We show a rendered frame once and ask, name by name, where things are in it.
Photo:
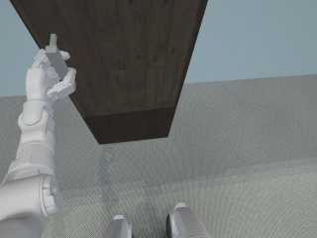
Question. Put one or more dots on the robot left hand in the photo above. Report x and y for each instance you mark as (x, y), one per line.
(39, 82)

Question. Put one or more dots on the right robot shin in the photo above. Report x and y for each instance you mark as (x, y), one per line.
(181, 204)

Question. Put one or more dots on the left robot upper arm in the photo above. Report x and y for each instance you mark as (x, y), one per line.
(27, 204)

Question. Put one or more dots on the cupboard door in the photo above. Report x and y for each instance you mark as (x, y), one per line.
(129, 55)

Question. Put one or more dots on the left robot thigh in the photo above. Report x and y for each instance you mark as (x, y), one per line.
(118, 228)

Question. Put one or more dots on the handle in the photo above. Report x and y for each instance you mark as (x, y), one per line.
(53, 54)

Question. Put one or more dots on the left robot forearm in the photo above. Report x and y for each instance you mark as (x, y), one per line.
(37, 143)

